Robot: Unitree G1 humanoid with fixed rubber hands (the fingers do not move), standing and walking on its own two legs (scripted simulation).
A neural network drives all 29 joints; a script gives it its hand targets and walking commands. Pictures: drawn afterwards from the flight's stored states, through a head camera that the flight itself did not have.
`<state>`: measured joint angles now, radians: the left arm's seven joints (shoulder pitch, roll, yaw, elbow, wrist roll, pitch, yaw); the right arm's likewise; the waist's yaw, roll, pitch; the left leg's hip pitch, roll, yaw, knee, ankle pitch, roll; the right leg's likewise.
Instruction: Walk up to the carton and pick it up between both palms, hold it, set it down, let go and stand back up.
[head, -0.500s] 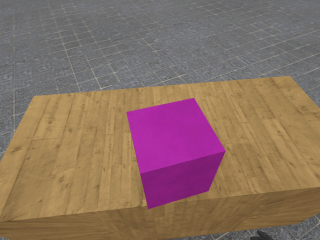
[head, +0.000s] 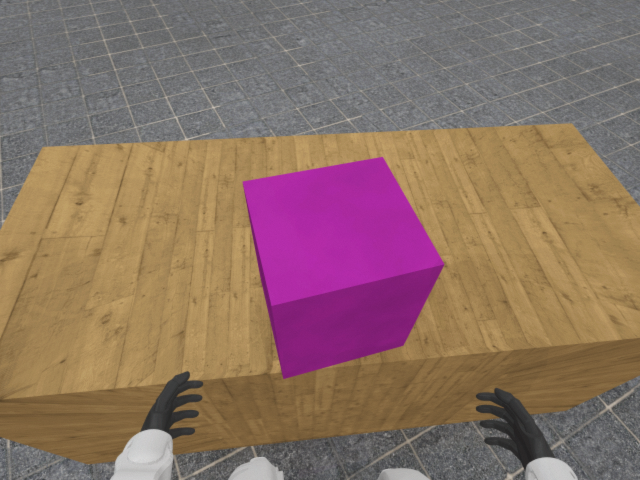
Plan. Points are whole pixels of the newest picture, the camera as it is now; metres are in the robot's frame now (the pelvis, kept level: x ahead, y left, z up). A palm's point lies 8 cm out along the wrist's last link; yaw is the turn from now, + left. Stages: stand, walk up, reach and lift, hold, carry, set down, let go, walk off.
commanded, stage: reach and lift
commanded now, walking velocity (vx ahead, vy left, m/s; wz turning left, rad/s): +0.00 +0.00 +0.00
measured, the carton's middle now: (331, 272) +0.42 -0.01 -0.04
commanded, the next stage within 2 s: none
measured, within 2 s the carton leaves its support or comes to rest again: neither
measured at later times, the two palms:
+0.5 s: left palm (158, 433) +0.20 +0.21 -0.04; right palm (528, 427) +0.18 -0.24 -0.04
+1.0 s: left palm (183, 416) +0.21 +0.18 -0.03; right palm (523, 378) +0.24 -0.24 -0.03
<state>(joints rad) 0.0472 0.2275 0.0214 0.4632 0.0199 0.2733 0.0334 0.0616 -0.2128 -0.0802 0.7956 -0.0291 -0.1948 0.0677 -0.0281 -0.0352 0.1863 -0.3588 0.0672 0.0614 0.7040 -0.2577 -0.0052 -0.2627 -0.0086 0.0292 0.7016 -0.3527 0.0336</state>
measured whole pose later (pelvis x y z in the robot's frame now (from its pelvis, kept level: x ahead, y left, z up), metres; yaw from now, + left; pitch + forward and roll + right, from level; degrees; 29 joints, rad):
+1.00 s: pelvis +0.08 -0.04 +0.03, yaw +2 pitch -3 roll +1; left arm 0.31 0.15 -0.01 0.60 -0.02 -0.43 0.05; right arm 0.21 -0.22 0.13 0.84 0.26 -0.61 0.08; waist 0.03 -0.04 0.01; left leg -0.13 0.07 0.04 0.38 -0.20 -0.06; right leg -0.02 0.00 -0.01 0.38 -0.31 -0.02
